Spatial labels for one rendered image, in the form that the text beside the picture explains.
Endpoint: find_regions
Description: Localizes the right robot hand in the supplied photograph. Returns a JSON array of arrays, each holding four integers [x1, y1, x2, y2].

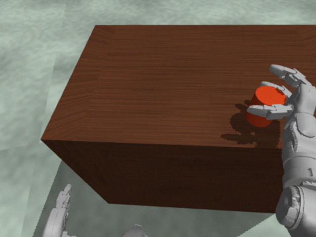
[[247, 65, 316, 120]]

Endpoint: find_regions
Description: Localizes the right robot arm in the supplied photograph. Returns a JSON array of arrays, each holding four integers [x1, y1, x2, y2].
[[276, 113, 316, 237]]

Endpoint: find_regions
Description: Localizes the can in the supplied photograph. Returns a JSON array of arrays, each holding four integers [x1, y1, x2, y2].
[[244, 86, 286, 127]]

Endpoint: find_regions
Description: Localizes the left robot hand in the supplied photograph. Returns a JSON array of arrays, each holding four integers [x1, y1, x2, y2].
[[42, 184, 77, 237]]

